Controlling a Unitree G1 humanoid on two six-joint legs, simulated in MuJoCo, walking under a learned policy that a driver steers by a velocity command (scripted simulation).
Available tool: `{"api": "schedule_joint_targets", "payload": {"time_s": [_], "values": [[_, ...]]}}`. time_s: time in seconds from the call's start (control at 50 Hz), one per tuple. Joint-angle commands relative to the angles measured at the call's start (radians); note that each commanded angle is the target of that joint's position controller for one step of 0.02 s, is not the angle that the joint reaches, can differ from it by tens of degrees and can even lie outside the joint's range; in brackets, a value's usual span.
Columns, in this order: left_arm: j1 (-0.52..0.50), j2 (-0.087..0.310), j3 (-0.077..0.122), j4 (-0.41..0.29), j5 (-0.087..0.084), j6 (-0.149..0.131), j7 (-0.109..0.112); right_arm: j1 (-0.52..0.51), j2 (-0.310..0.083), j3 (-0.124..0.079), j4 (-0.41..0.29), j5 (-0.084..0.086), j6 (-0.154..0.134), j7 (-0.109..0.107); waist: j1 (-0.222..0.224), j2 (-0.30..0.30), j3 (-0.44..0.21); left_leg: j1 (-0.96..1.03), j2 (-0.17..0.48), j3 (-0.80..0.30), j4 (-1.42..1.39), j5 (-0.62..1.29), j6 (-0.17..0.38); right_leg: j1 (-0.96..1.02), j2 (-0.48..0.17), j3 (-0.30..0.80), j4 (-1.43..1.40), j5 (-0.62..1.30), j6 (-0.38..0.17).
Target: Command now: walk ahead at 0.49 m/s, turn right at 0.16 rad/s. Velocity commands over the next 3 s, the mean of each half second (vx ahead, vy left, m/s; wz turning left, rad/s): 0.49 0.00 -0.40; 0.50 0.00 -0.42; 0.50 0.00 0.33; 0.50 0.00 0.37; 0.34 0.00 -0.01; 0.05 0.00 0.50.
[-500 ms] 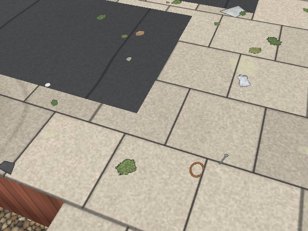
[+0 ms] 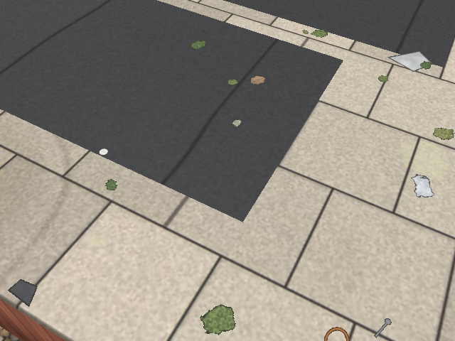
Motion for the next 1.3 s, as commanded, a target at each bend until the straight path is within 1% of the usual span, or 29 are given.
{"api": "schedule_joint_targets", "payload": {"time_s": [0.02,0.1,0.2,0.26,0.3,0.32,0.34,0.36,0.38,0.42,0.44,0.5,0.58,0.66,0.72,0.74,0.76,0.78,0.8,0.84,0.92,1.04,1.14,1.2,1.22,1.24,1.26,1.28,1.3], "values": [[0.012,0.062,0.02,-0.04,-0.007,0.003,0.0,-0.018,-0.131,-0.034,-0.042,-0.011,-0.027,-0.012,-0.005,0.1,0.021,-0.015,0.267,-0.101,-0.185,0.262,0.106,-0.033,0.013,0.064,-0.117,0.172,-0.001],[-0.074,0.036,0.013,-0.062,-0.006,-0.015,-0.022,-0.011,-0.151,-0.034,-0.018,-0.005,-0.025,-0.027,-0.045,0.088,0.044,0.05,0.268,-0.015,-0.226,0.226,0.058,-0.008,0.045,0.024,-0.344,0.33,-0.007],[-0.235,-0.004,-0.007,-0.146,-0.005,-0.022,-0.071,0.085,-0.161,-0.036,0.049,0.007,0.013,-0.044,-0.111,0.075,0.075,0.259,0.325,0.036,-0.148,0.39,0.039,-0.082,0.066,-0.057,-0.511,0.243,-0.043],[-0.191,0.036,0.009,-0.167,-0.003,-0.026,-0.086,0.07,-0.198,-0.044,0.042,0.006,0.038,-0.053,-0.052,0.116,-0.005,0.333,0.338,0.057,0.01,0.833,0.027,0.04,0.144,-0.141,-0.511,0.073,-0.103],[0.024,0.121,0.051,-0.131,-0.003,-0.021,-0.076,0.048,-0.211,-0.043,0.028,0.001,0.051,-0.063,0.073,0.146,-0.14,0.281,0.312,0.093,0.306,1.061,0.005,0.329,0.213,-0.164,-0.522,0.03,-0.163],[0.203,0.179,0.076,-0.104,-0.001,-0.015,-0.06,0.017,-0.207,-0.036,0.002,0.0,0.043,-0.072,0.172,0.087,-0.226,0.052,0.283,0.111,0.584,0.881,-0.028,0.646,0.131,-0.023,-0.559,0.113,-0.225],[0.265,0.296,0.101,-0.094,-0.005,-0.014,-0.051,0.155,-0.068,0.012,-0.04,-0.027,0.011,-0.047,0.088,-0.184,-0.377,-0.438,0.079,0.076,1.026,-0.041,-0.11,1.102,-0.161,0.505,-0.547,0.022,-0.444],[0.293,0.189,0.077,-0.103,-0.005,-0.01,-0.042,0.097,-0.137,0.007,-0.031,-0.006,-0.028,-0.025,0.155,-0.117,-0.507,-0.579,0.018,-0.125,1.162,-0.369,-0.112,1.197,-0.219,0.78,-0.722,-0.08,-0.492],[0.241,0.15,0.062,-0.101,0.006,-0.004,-0.035,-0.011,-0.183,-0.009,-0.074,0.042,-0.051,-0.009,0.162,-0.071,-0.336,-0.674,0.093,-0.156,1.14,-0.283,-0.091,1.097,-0.172,0.605,-0.753,-0.116,-0.414],[0.088,0.106,0.046,-0.131,0.005,0.005,-0.03,-0.084,-0.156,0.001,-0.108,0.013,-0.061,-0.008,0.072,0.079,-0.113,-0.624,0.165,-0.121,0.94,-0.174,-0.093,0.764,-0.087,0.398,-0.794,0.054,-0.357],[0.046,0.091,0.039,-0.147,0.016,0.004,-0.025,-0.066,-0.161,-0.006,-0.113,-0.003,-0.051,-0.01,0.031,0.062,-0.082,-0.545,0.187,-0.119,0.888,-0.148,-0.107,0.65,-0.053,0.341,-0.823,0.147,-0.353],[-0.006,0.1,0.042,-0.15,0.015,0.007,-0.005,-0.005,-0.126,0.004,-0.095,-0.004,-0.026,-0.018,-0.021,0.008,-0.048,-0.44,0.194,-0.073,0.729,-0.149,-0.167,0.466,0.0,0.241,-0.863,0.258,-0.351],[0.036,0.139,0.056,-0.129,0.008,0.015,0.012,-0.153,-0.081,0.026,-0.125,-0.007,-0.02,-0.024,0.044,-0.021,-0.026,-0.308,0.141,-0.041,0.402,0.149,-0.2,0.331,0.084,0.148,-0.841,0.133,-0.282],[0.108,0.133,0.056,-0.092,-0.012,0.007,0.006,-0.206,-0.127,0.004,-0.152,0.02,-0.017,-0.024,0.07,-0.047,-0.032,-0.237,0.114,-0.098,0.234,0.223,-0.176,0.39,0.039,0.266,-0.756,-0.072,-0.238],[0.103,0.11,0.056,-0.101,0.006,0.022,0.007,-0.13,-0.161,-0.03,-0.139,0.031,-0.029,-0.024,0.009,-0.068,-0.036,-0.128,0.116,-0.086,0.183,0.084,-0.121,0.417,0.037,0.333,-0.643,-0.139,-0.197],[0.109,0.066,0.042,-0.1,0.013,0.025,0.007,-0.049,-0.176,-0.042,-0.129,0.023,-0.036,-0.026,-0.035,-0.047,-0.079,-0.001,0.156,-0.102,0.171,0.057,-0.09,0.383,0.081,0.292,-0.521,-0.136,-0.159],[0.141,-0.019,0.014,-0.113,0.028,0.025,0.005,0.1,-0.225,-0.055,-0.114,0.007,-0.04,-0.03,-0.075,0.111,-0.218,0.221,0.34,-0.296,0.148,-0.014,-0.033,0.284,0.158,0.187,-0.205,-0.309,-0.109],[0.236,-0.025,0.006,-0.145,-0.012,0.017,0.001,0.195,-0.315,-0.082,-0.046,-0.007,-0.026,-0.013,-0.028,0.459,-0.278,0.384,0.505,-0.823,-0.026,-0.416,0.128,-0.026,0.23,0.073,0.098,-0.464,-0.059],[0.212,0.07,0.025,-0.118,-0.019,0.018,0.004,0.153,-0.228,-0.063,-0.074,0.016,-0.031,-0.009,-0.051,0.298,-0.192,0.33,0.499,-0.898,-0.09,-0.632,0.127,-0.105,0.179,0.116,0.221,-0.408,-0.044],[0.063,0.1,0.036,-0.136,0.004,0.023,0.003,0.056,-0.162,-0.042,-0.082,0.008,-0.027,-0.017,-0.042,0.132,-0.06,0.149,0.421,-0.608,-0.072,-0.394,0.078,-0.086,0.124,0.081,0.218,-0.254,-0.044],[0.056,0.03,0.019,-0.125,0.019,0.008,-0.006,0.025,-0.112,-0.028,-0.056,-0.007,-0.034,-0.025,0.005,0.172,-0.057,0.012,0.334,-0.365,-0.099,-0.082,0.087,0.024,0.072,0.048,0.036,-0.155,-0.045],[-0.123,-0.022,-0.013,-0.149,0.024,-0.027,-0.027,0.081,-0.183,-0.046,-0.024,0.022,0.002,-0.031,-0.034,0.137,-0.007,-0.044,0.298,-0.228,-0.133,0.118,0.107,0.094,0.077,-0.029,-0.353,0.043,-0.012],[-0.239,0.017,0.001,-0.172,0.004,-0.051,-0.043,0.161,-0.204,-0.055,0.009,0.041,0.034,-0.043,-0.061,0.155,0.017,-0.012,0.316,-0.275,-0.084,0.118,0.087,0.217,0.133,-0.039,-0.555,0.074,0.002],[-0.104,0.076,0.037,-0.134,0.006,-0.062,-0.038,0.138,-0.194,-0.053,0.006,0.037,0.045,-0.05,0.031,0.168,-0.074,-0.005,0.274,-0.269,0.064,0.223,0.03,0.48,0.137,-0.047,-0.684,0.082,-0.052],[0.015,0.12,0.055,-0.115,0.018,-0.064,-0.027,0.118,-0.154,-0.039,-0.008,0.027,0.039,-0.047,0.096,0.148,-0.162,-0.092,0.219,-0.226,0.243,0.193,-0.007,0.679,0.048,0.021,-0.666,0.09,-0.096],[0.181,0.197,0.073,-0.096,0.031,-0.055,-0.014,0.112,-0.066,-0.011,-0.045,-0.009,0.031,-0.049,0.151,-0.04,-0.308,-0.296,0.132,-0.142,0.559,-0.148,-0.056,0.948,-0.172,0.229,-0.626,0.158,-0.154],[0.208,0.228,0.083,-0.067,0.035,-0.042,-0.021,0.226,-0.055,-0.01,-0.066,0.036,0.016,-0.051,0.096,-0.311,-0.353,-0.579,0.07,-0.116,0.808,-0.425,-0.089,1.07,-0.309,0.588,-0.726,-0.06,-0.296],[0.172,0.131,0.063,-0.071,0.021,-0.04,-0.02,0.178,-0.147,-0.033,-0.044,0.054,0.018,-0.053,0.115,-0.169,-0.245,-0.665,0.132,-0.156,0.924,-0.368,-0.096,0.984,-0.267,0.539,-0.762,-0.198,-0.281],[0.126,0.076,0.047,-0.073,0.016,-0.039,-0.018,0.098,-0.172,-0.044,-0.056,0.052,0.022,-0.048,0.115,-0.113,-0.154,-0.679,0.157,-0.143,0.935,-0.282,-0.095,0.882,-0.221,0.393,-0.779,-0.178,-0.247]]}}
Next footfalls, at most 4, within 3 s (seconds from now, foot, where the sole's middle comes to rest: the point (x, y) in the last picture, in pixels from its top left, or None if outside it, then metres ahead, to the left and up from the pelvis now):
0.32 right None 0.35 -0.15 -0.78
0.74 left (229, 285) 0.66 -0.01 -0.78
1.22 right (328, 261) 0.75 -0.34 -0.78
1.70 left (262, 181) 1.08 -0.14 -0.78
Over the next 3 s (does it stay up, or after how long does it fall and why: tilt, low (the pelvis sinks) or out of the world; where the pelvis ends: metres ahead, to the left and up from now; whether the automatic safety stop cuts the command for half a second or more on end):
stays up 1.37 -0.25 0.00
